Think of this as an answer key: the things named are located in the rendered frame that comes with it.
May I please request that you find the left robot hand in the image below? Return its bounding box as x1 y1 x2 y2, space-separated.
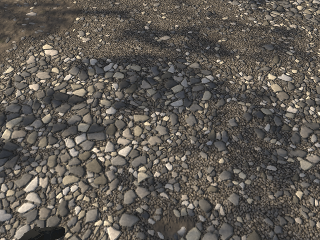
18 226 65 240

